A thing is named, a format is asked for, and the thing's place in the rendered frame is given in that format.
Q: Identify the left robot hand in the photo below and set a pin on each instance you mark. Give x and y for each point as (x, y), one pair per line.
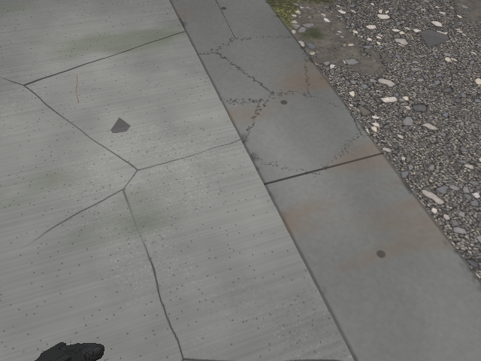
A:
(73, 352)

